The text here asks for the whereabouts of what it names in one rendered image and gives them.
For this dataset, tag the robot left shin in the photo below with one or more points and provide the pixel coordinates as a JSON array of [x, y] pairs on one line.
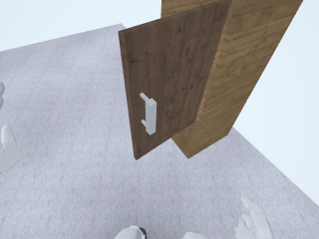
[[134, 226]]

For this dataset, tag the robot right hand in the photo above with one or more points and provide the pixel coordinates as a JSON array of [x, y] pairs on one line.
[[259, 227]]

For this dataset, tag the handle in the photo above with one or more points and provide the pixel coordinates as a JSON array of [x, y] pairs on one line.
[[151, 114]]

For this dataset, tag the robot left hand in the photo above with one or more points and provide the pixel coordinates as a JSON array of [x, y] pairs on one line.
[[11, 155]]

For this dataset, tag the cupboard door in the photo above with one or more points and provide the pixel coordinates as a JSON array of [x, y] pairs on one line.
[[169, 60]]

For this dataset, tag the left robot thigh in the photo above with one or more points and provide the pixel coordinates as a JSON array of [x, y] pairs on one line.
[[131, 233]]

